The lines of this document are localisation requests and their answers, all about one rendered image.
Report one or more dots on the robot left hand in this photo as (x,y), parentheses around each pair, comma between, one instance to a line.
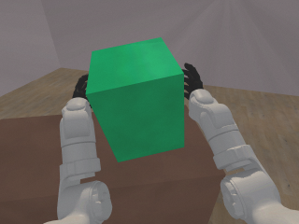
(80,91)

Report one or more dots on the robot right upper arm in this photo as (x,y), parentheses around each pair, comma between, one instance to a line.
(251,196)

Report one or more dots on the pedestal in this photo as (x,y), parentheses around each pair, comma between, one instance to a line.
(178,186)

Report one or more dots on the robot left upper arm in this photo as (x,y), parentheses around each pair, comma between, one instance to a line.
(86,203)

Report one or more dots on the right robot forearm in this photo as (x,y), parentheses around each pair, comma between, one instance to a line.
(228,146)

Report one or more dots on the carton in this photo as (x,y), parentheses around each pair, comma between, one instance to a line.
(136,92)

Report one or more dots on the robot right hand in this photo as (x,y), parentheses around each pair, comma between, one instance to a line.
(193,80)

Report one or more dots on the left robot forearm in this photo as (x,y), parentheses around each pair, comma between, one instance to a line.
(78,140)

